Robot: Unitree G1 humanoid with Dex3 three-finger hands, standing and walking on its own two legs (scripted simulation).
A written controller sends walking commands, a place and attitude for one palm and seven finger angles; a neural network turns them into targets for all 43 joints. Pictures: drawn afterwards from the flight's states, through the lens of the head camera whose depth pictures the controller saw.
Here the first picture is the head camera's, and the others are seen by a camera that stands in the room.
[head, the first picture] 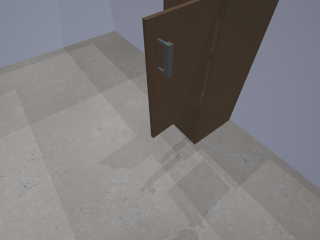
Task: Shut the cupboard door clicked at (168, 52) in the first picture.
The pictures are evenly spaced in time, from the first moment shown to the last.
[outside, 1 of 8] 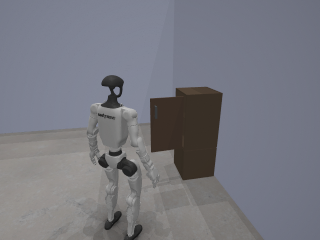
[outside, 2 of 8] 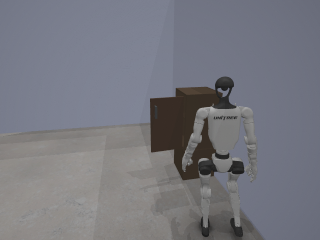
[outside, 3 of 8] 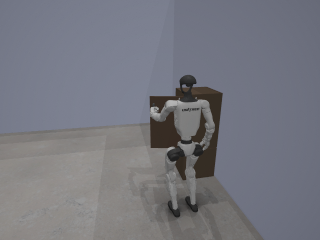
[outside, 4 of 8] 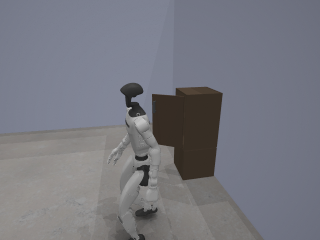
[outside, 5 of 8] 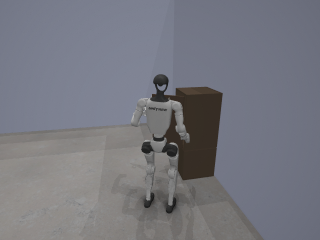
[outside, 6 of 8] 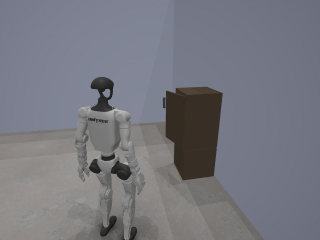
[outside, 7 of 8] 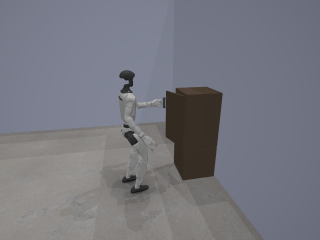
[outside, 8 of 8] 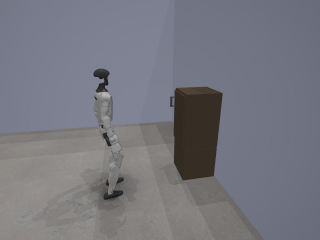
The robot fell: no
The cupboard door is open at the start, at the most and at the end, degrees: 94 94 0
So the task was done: yes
